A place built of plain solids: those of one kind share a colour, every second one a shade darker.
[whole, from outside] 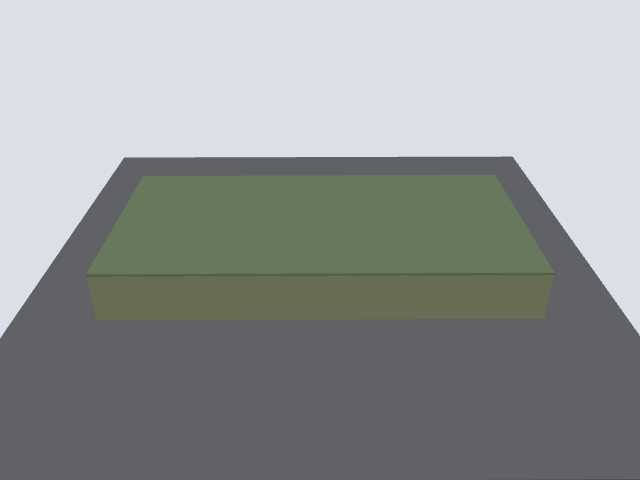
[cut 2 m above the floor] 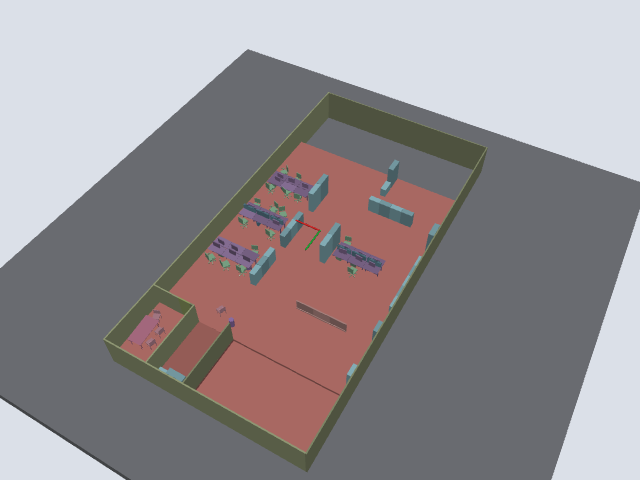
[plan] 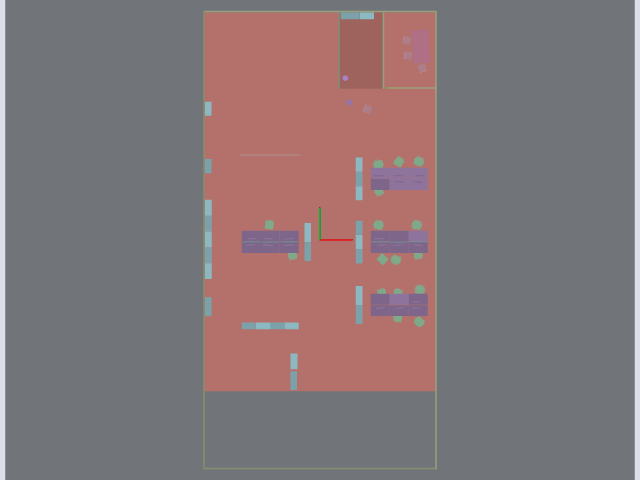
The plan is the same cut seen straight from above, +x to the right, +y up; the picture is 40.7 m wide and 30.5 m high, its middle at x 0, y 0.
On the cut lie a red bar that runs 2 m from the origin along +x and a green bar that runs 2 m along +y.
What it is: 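One storey of an office; an open floor with rows of desks, a band of small rooms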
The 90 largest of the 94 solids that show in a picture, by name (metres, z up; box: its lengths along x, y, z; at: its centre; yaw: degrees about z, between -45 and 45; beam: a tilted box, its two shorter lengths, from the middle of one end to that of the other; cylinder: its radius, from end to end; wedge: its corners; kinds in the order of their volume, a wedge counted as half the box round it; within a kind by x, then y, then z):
{
 "floor_1": {"box": [8.49, 4.85, 0.62], "at": [-3.08, 12.04, 0.26]},
 "floor_2": {"box": [14.65, 19.23, 0.82], "at": [0.0, 0.0, 0.36]},
 "floor_3": {"box": [0.1, 4.85, 0.82], "at": [1.21, 12.04, 0.36]},
 "floor_4": {"box": [2.72, 4.85, 0.82], "at": [2.62, 12.04, 0.36]},
 "floor_5": {"box": [3.25, 4.85, 0.82], "at": [5.7, 12.04, 0.36]},
 "roof_1": {"box": [14.85, 29.13, 0.2], "at": [0.0, 0.0, 3.47]},
 "wall_1": {"box": [0.1, 29.13, 3.42], "at": [-7.38, 0.0, 1.66]},
 "wall_2": {"box": [14.65, 0.1, 3.42], "at": [0.0, -14.51, 1.66]},
 "wall_3": {"box": [14.65, 0.1, 3.42], "at": [0.0, 14.51, 1.66]},
 "wall_4": {"box": [0.1, 4.85, 2.6], "at": [1.21, 12.04, 2.07]},
 "wall_5": {"box": [0.1, 4.85, 2.6], "at": [4.03, 12.04, 2.07]},
 "wall_6": {"box": [2.04, 0.1, 2.6], "at": [6.31, 9.66, 2.07]},
 "wall_7": {"box": [0.1, 29.13, 3.42], "at": [7.38, 0.0, 1.66]},
 "cabinet_1": {"box": [0.42, 1.2, 1.98], "at": [-7.1, -4.24, 1.75]},
 "cabinet_2": {"box": [0.43, 0.9, 1.27], "at": [-7.1, 4.7, 1.4]},
 "cabinet_3": {"box": [0.43, 0.9, 1.27], "at": [-7.1, 8.34, 1.4]},
 "cabinet_4": {"box": [0.44, 1.0, 0.74], "at": [-7.09, -1.98, 1.14]},
 "cabinet_5": {"box": [0.44, 1.0, 0.74], "at": [-7.09, -0.97, 1.14]},
 "cabinet_6": {"box": [0.44, 1.0, 0.74], "at": [-7.09, 0.04, 1.14]},
 "cabinet_7": {"box": [0.44, 1.0, 0.74], "at": [-7.09, 1.05, 1.14]},
 "cabinet_8": {"box": [0.44, 1.0, 0.74], "at": [-7.09, 2.06, 1.14]},
 "cabinet_9": {"box": [0.9, 0.43, 1.27], "at": [-4.52, -5.45, 1.4]},
 "cabinet_10": {"box": [0.9, 0.43, 1.27], "at": [-3.61, -5.45, 1.4]},
 "cabinet_11": {"box": [0.9, 0.43, 1.27], "at": [-2.7, -5.45, 1.4]},
 "cabinet_12": {"box": [0.9, 0.43, 1.27], "at": [-1.79, -5.45, 1.4]},
 "cabinet_13": {"box": [0.42, 1.2, 1.98], "at": [-1.66, -8.94, 1.75]},
 "cabinet_14": {"box": [0.44, 1.0, 0.74], "at": [-1.65, -7.71, 1.14]},
 "cabinet_15": {"box": [0.42, 1.2, 1.98], "at": [-0.78, -0.73, 1.75]},
 "cabinet_16": {"box": [0.42, 1.2, 1.98], "at": [-0.78, 0.48, 1.75]},
 "cabinet_17": {"box": [1.2, 0.42, 1.98], "at": [1.92, 14.24, 1.75]},
 "cabinet_18": {"box": [0.42, 1.2, 1.98], "at": [2.49, -4.74, 1.75]},
 "cabinet_19": {"box": [0.42, 1.2, 1.98], "at": [2.49, -3.53, 1.75]},
 "cabinet_20": {"box": [0.43, 0.9, 1.27], "at": [2.49, -1.04, 1.4]},
 "cabinet_21": {"box": [0.43, 0.9, 1.27], "at": [2.49, -0.13, 1.4]},
 "cabinet_22": {"box": [0.43, 0.9, 1.27], "at": [2.49, 0.78, 1.4]},
 "cabinet_23": {"box": [0.43, 0.9, 1.27], "at": [2.49, 2.97, 1.4]},
 "cabinet_24": {"box": [0.43, 0.9, 1.27], "at": [2.49, 3.88, 1.4]},
 "cabinet_25": {"box": [0.43, 0.9, 1.27], "at": [2.49, 4.79, 1.4]},
 "cabinet_26": {"box": [0.9, 0.43, 1.27], "at": [2.98, 14.24, 1.4]},
 "desk_1": {"box": [1.2, 0.7, 0.032], "at": [-4.37, -0.48, 1.49]},
 "desk_2": {"box": [1.2, 0.7, 0.032], "at": [-4.37, 0.24, 1.49]},
 "desk_3": {"box": [1.2, 0.7, 0.032], "at": [-3.16, -0.48, 1.49]},
 "desk_4": {"box": [1.2, 0.7, 0.032], "at": [-3.16, 0.24, 1.49]},
 "desk_5": {"box": [1.2, 0.7, 0.032], "at": [-1.95, -0.48, 1.49]},
 "desk_6": {"box": [1.2, 0.7, 0.032], "at": [-1.95, 0.24, 1.49]},
 "desk_7": {"box": [1.2, 0.7, 0.032], "at": [3.82, -4.49, 1.49]},
 "desk_8": {"box": [1.2, 0.7, 0.032], "at": [3.82, -3.77, 1.49]},
 "desk_9": {"box": [1.2, 0.7, 0.032], "at": [3.82, -0.48, 1.49]},
 "desk_10": {"box": [1.2, 0.7, 0.032], "at": [3.82, 0.24, 1.49]},
 "desk_11": {"box": [1.2, 0.7, 0.032], "at": [3.82, 3.52, 1.49]},
 "desk_12": {"box": [1.2, 0.7, 0.032], "at": [3.82, 4.24, 1.49]},
 "desk_13": {"box": [1.2, 0.7, 0.032], "at": [5.03, -4.49, 1.49]},
 "desk_14": {"box": [1.2, 0.7, 0.032], "at": [5.03, -3.77, 1.49]},
 "desk_15": {"box": [1.2, 0.7, 0.032], "at": [5.03, -0.48, 1.49]},
 "desk_16": {"box": [1.2, 0.7, 0.032], "at": [5.03, 0.24, 1.49]},
 "desk_17": {"box": [1.2, 0.7, 0.032], "at": [5.03, 3.52, 1.49]},
 "desk_18": {"box": [1.2, 0.7, 0.032], "at": [5.03, 4.24, 1.49]},
 "desk_19": {"box": [1.2, 0.7, 0.032], "at": [6.24, -4.49, 1.49]},
 "desk_20": {"box": [1.2, 0.7, 0.032], "at": [6.24, -3.77, 1.49]},
 "desk_21": {"box": [1.2, 0.7, 0.032], "at": [6.24, -0.48, 1.49]},
 "desk_22": {"box": [1.2, 0.7, 0.032], "at": [6.24, 0.24, 1.49]},
 "desk_23": {"box": [1.2, 0.7, 0.032], "at": [6.24, 3.52, 1.49]},
 "desk_24": {"box": [1.2, 0.7, 0.032], "at": [6.24, 4.24, 1.49]},
 "officechair_1": {"box": [0.53, 0.51, 0.08], "at": [-3.22, 0.94, 1.26], "yaw": -8.0},
 "officechair_2": {"box": [0.53, 0.51, 0.08], "at": [-1.76, -0.94, 1.32], "yaw": 12.0},
 "officechair_3": {"box": [0.52, 0.5, 0.08], "at": [3.71, 0.93, 1.3], "yaw": -14.0},
 "officechair_4": {"box": [0.52, 0.5, 0.08], "at": [3.71, 4.78, 1.3], "yaw": -8.8},
 "officechair_5": {"box": [0.51, 0.53, 0.08], "at": [3.96, -1.2, 1.27], "yaw": -44.4},
 "officechair_6": {"box": [0.52, 0.5, 0.08], "at": [4.84, -1.24, 1.27], "yaw": -18.6},
 "officechair_7": {"box": [0.53, 0.51, 0.08], "at": [4.96, -4.9, 1.23], "yaw": -8.9},
 "officechair_8": {"box": [0.53, 0.51, 0.08], "at": [5.01, 4.95, 1.25], "yaw": -32.0},
 "officechair_9": {"box": [0.52, 0.5, 0.08], "at": [6.15, 0.93, 1.32], "yaw": -10.6},
 "officechair_10": {"box": [0.53, 0.51, 0.08], "at": [6.23, -0.9, 1.28], "yaw": 8.2},
 "officechair_11": {"box": [0.52, 0.5, 0.08], "at": [6.28, 4.97, 1.24], "yaw": -22.9},
 "officechair_12": {"box": [0.52, 0.5, 0.08], "at": [6.33, -5.19, 1.26], "yaw": -44.5},
 "officechair_13": {"box": [0.52, 0.5, 0.08], "at": [6.33, -3.18, 1.3], "yaw": -20.1},
 "door_1": {"box": [0.95, 0.1, 2.05], "at": [4.81, 9.66, 1.79]},
 "guard_1": {"box": [1.21, 0.03, 0.77], "at": [-4.43, 5.4, 1.27]},
 "guard_2": {"box": [3.87, 0.1, 0.12], "at": [-3.16, 5.4, 0.83]},
 "guard_3": {"box": [1.21, 0.03, 0.77], "at": [-3.16, 5.4, 1.27]},
 "guard_4": {"box": [3.87, 0.1, 0.05], "at": [-3.16, 5.4, 1.68]},
 "guard_5": {"box": [1.21, 0.03, 0.77], "at": [-1.89, 5.4, 1.27]},
 "screen_1": {"box": [1.1, 0.032, 0.47], "at": [-4.37, -0.08, 1.74]},
 "screen_2": {"box": [1.1, 0.032, 0.47], "at": [-3.16, -0.08, 1.74]},
 "screen_3": {"box": [1.1, 0.032, 0.47], "at": [-1.95, -0.08, 1.74]},
 "screen_4": {"box": [1.1, 0.032, 0.47], "at": [3.82, -0.08, 1.74]},
 "screen_5": {"box": [1.1, 0.032, 0.47], "at": [5.03, -0.08, 1.74]},
 "screen_6": {"box": [1.1, 0.032, 0.47], "at": [6.24, -0.08, 1.74]},
 "meetingtable_1": {"box": [1.08, 2.1, 0.032], "at": [6.41, 12.29, 1.49], "yaw": 3.7},
 "bin_1": {"cylinder": 0.18, "from": [1.86, 8.74, 0.77], "to": [1.86, 8.74, 1.45]}
}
